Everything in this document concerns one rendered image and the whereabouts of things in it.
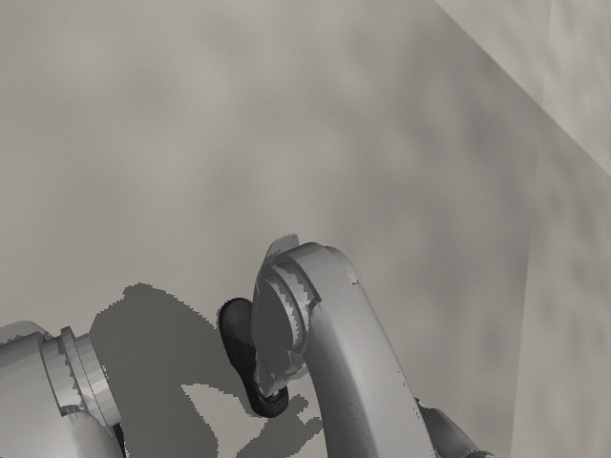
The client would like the right robot foot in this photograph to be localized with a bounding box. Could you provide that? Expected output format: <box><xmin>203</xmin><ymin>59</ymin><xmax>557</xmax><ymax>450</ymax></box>
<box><xmin>219</xmin><ymin>298</ymin><xmax>288</xmax><ymax>418</ymax></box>

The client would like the right robot hand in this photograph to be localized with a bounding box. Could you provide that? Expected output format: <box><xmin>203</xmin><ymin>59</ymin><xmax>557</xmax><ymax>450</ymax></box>
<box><xmin>414</xmin><ymin>397</ymin><xmax>479</xmax><ymax>458</ymax></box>

